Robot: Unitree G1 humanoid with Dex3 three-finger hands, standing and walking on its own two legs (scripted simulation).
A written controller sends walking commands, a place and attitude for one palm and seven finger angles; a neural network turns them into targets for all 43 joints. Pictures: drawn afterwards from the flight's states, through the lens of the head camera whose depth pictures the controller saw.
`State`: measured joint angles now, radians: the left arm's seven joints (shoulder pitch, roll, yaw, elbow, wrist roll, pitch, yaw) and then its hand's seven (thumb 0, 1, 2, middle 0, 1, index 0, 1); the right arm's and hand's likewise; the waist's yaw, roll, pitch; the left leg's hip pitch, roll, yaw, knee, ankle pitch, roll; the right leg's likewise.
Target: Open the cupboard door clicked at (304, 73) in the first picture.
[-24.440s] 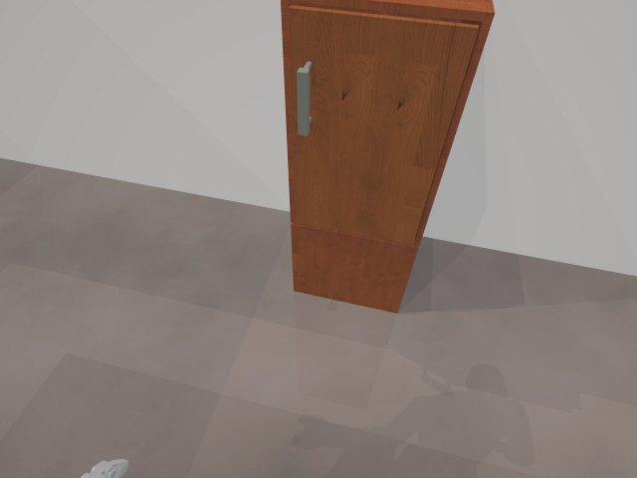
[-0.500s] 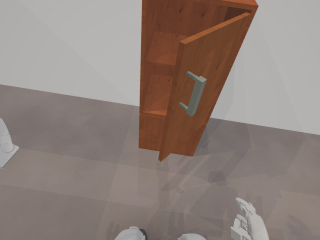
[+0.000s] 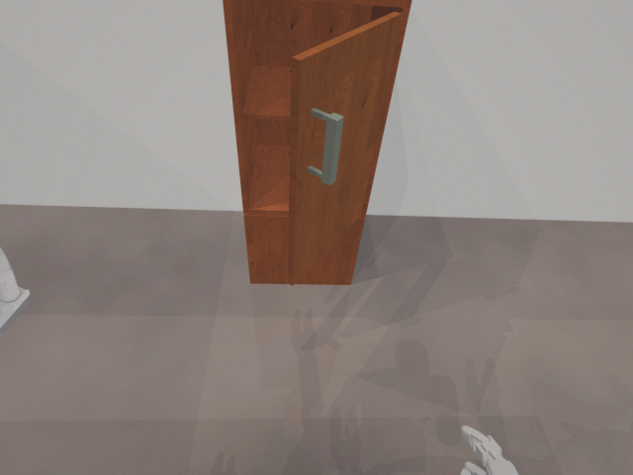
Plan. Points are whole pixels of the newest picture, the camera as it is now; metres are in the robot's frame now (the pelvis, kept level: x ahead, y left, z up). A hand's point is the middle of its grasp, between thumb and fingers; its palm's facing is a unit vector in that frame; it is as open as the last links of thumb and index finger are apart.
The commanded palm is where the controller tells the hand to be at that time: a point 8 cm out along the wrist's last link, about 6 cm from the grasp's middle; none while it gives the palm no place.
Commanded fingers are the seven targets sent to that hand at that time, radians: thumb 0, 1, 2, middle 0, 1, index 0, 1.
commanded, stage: stop stepping back and stand still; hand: left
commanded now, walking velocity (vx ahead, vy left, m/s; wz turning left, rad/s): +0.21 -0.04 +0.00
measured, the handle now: (322, 147) +0.68 +0.00 +0.07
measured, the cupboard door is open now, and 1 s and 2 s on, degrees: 53 53 53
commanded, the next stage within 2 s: let the arm hang, fingers relaxed in 0.64 s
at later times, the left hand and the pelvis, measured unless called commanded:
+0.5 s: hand (48, 424) +0.13 +0.21 +0.17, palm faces +0.46 -0.76 -0.46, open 7.5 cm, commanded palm +0.07 +0.26 +0.19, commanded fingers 0.00 0.90 0.90 -0.20 -0.30 -0.20 -0.30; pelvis -0.06 -0.05 +0.02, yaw +1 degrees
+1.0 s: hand out of the picture +0.05 +0.15 -0.14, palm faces +0.00 -0.98 -0.19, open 7.4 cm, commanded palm none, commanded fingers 0.00 0.90 0.90 -0.20 -0.30 -0.20 -0.30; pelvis -0.05 -0.02 +0.00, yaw +2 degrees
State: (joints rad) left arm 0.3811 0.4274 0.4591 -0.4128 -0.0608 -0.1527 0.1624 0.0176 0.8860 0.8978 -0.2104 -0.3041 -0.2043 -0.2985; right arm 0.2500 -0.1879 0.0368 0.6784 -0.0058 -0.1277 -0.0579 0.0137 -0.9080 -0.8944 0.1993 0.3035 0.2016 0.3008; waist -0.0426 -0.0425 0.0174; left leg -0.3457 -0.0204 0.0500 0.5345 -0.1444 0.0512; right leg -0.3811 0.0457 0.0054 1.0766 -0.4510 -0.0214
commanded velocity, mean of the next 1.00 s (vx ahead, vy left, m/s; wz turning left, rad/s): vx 0.10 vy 0.06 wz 0.00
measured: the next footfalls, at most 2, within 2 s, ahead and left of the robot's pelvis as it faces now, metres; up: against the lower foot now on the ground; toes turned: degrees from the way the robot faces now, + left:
right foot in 0.20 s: -0.01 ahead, -0.09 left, +0.00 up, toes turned -5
left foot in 0.68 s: -0.04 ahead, +0.09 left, +0.00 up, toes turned +4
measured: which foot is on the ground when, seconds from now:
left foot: down 0.00-0.18, up 0.20-0.66, down 0.68-1.00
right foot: up 0.00-0.18, down 0.20-1.00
